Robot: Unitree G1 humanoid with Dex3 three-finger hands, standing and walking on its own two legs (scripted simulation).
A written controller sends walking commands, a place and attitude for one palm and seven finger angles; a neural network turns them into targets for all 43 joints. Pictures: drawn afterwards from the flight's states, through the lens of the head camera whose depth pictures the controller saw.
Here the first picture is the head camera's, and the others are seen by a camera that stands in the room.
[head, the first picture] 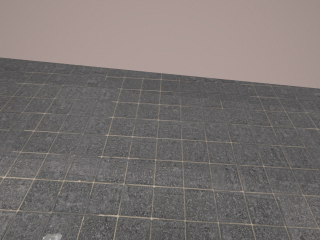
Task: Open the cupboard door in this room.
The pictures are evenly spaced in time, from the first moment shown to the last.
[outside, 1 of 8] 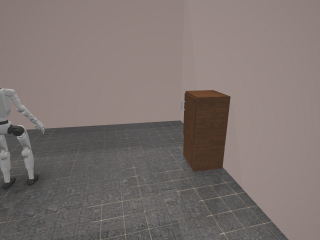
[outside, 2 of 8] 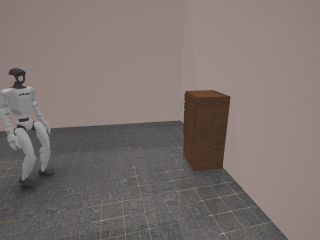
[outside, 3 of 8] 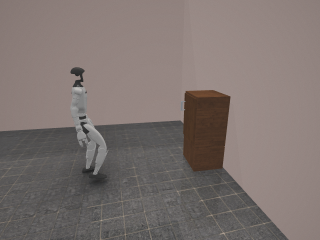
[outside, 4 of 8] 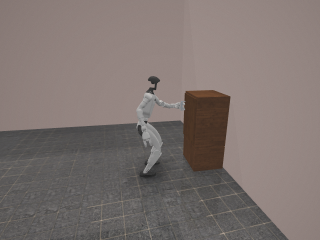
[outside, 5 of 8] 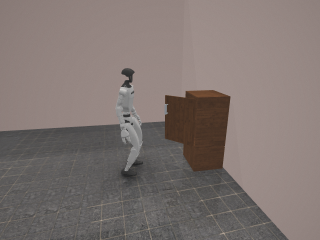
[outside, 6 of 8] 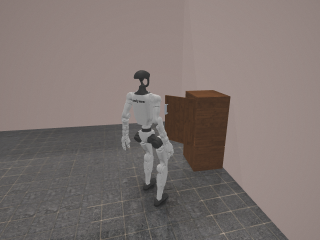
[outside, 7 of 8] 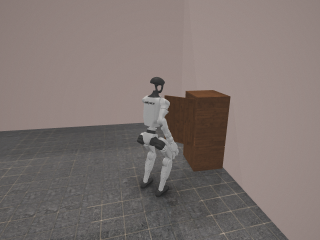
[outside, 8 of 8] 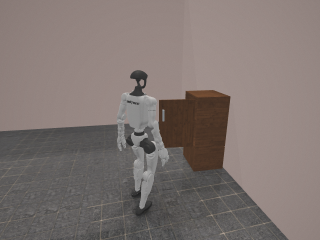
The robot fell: no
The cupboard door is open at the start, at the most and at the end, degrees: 0 86 86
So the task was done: yes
